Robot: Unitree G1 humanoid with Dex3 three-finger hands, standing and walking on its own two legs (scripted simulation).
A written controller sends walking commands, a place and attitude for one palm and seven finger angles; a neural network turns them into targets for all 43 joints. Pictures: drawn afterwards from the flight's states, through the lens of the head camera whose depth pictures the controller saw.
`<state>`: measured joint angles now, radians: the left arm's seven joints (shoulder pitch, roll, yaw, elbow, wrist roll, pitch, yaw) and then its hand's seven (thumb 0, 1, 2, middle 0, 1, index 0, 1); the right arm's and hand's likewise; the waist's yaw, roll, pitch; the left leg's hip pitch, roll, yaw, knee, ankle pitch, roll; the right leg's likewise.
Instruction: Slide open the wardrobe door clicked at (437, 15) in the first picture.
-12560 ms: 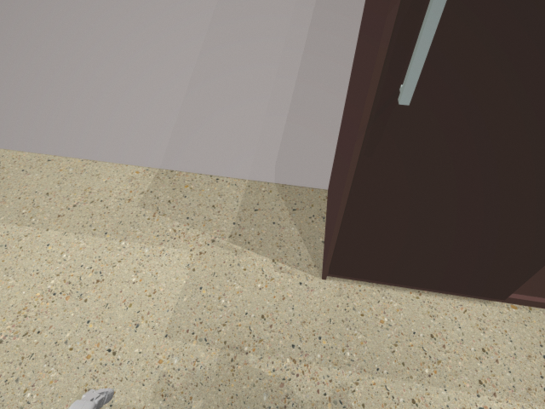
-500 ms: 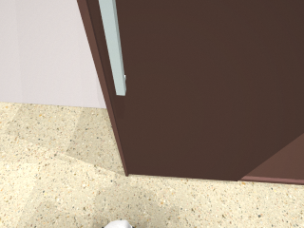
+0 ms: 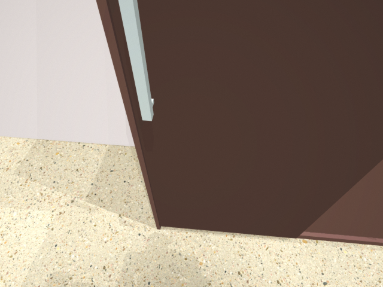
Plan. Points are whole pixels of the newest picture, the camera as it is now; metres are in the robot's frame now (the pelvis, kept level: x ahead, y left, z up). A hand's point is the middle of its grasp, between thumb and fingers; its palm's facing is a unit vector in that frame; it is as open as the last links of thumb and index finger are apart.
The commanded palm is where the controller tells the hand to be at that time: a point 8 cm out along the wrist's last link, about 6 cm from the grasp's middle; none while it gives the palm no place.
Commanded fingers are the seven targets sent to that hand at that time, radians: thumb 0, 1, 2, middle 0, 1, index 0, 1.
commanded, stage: come to a stop and stand still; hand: left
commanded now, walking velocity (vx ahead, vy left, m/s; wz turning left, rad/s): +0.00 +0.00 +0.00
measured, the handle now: (139, 45) +0.47 +0.13 +0.27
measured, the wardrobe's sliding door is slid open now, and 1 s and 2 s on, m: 0.00 0.00 0.00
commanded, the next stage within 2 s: look again from close up in 0.94 s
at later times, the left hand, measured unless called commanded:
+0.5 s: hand out of the picture +0.01 +0.25 -0.16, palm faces +0.02 -0.96 -0.27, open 7.3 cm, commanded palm none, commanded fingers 0.00 0.90 0.90 -0.20 -0.30 -0.20 -0.30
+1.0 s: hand out of the picture -0.09 +0.27 -0.17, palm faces +0.00 -0.96 -0.27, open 7.3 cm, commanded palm none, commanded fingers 0.00 0.90 0.90 -0.20 -0.30 -0.20 -0.30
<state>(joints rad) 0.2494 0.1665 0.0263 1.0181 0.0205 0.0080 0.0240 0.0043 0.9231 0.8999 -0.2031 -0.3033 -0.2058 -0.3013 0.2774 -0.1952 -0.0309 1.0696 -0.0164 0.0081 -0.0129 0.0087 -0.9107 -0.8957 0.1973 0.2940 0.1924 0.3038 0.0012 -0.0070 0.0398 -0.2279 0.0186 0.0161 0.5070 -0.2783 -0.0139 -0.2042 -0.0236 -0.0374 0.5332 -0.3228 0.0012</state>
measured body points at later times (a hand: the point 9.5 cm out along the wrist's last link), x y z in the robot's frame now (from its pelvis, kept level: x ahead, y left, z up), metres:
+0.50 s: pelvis -0.04 +0.04 +0.00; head -0.06 +0.05 +0.45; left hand +0.01 +0.30 -0.14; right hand +0.03 -0.21 -0.14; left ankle +0.00 +0.13 -0.73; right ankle -0.02 -0.12 -0.73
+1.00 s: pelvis -0.07 +0.05 +0.00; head -0.08 +0.07 +0.45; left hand -0.08 +0.32 -0.15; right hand -0.03 -0.22 -0.13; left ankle +0.00 +0.13 -0.73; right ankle -0.02 -0.11 -0.73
